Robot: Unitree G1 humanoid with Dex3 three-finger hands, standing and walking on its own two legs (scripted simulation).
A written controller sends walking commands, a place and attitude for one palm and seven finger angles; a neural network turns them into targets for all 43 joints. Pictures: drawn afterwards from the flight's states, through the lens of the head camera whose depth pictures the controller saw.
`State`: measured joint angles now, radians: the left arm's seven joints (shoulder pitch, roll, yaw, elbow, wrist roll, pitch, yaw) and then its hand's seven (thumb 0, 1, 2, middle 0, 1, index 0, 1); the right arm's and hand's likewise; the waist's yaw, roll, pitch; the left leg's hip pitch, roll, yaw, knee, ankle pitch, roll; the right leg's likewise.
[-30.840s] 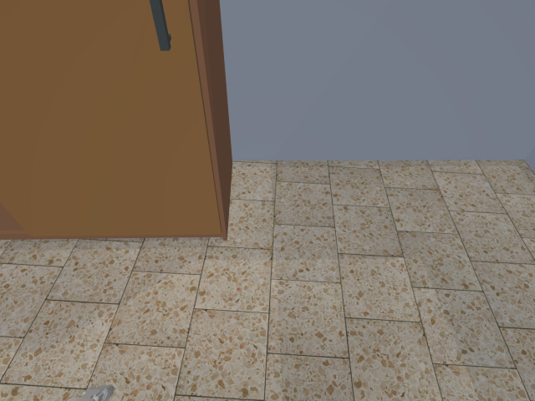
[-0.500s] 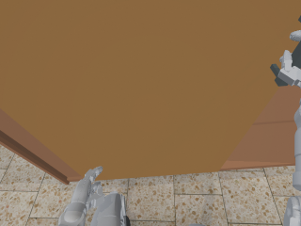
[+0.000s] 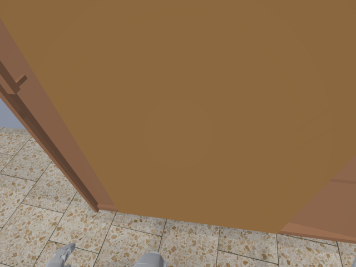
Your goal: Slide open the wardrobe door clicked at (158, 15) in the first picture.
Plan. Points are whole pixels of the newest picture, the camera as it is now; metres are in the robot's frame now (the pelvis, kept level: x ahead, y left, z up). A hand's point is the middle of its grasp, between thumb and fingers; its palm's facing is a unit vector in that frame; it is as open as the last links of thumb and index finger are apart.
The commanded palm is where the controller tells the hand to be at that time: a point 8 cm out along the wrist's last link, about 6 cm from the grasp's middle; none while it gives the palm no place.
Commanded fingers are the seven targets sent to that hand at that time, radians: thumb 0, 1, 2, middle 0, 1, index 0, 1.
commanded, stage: stop walking and hold the door there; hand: right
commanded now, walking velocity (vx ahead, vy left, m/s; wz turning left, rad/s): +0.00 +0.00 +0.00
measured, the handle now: out of the picture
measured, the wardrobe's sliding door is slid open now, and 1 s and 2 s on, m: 0.68 0.68 0.67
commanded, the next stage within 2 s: none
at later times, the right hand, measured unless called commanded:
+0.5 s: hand out of the picture +0.37 -0.35 +0.20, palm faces +0.51 +0.83 -0.22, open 6.5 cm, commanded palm +0.33 -0.38 +0.15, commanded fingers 0.00 -0.90 -0.90 0.45 1.40 0.45 1.40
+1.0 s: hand out of the picture +0.38 -0.36 +0.18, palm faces +0.42 +0.87 -0.26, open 5.4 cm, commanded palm +0.34 -0.39 +0.15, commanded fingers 0.00 -0.90 -0.90 0.45 1.40 0.45 1.40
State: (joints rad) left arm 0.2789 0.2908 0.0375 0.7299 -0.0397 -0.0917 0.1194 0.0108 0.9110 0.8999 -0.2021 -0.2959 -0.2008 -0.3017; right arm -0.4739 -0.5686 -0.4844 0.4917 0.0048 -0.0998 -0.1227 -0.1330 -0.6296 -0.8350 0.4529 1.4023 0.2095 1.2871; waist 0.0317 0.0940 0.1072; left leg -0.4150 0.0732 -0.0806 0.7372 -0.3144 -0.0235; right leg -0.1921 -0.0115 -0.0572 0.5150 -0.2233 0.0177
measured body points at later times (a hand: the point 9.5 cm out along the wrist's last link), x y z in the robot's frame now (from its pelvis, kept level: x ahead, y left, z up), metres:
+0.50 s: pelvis -0.03 -0.02 +0.01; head -0.04 -0.03 +0.46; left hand +0.05 +0.26 -0.09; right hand +0.34 -0.39 +0.21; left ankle -0.01 +0.11 -0.73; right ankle +0.04 -0.14 -0.73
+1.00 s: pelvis -0.02 -0.07 +0.01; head +0.01 -0.06 +0.45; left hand +0.11 +0.23 -0.10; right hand +0.35 -0.40 +0.20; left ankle -0.01 +0.11 -0.73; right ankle +0.01 -0.16 -0.73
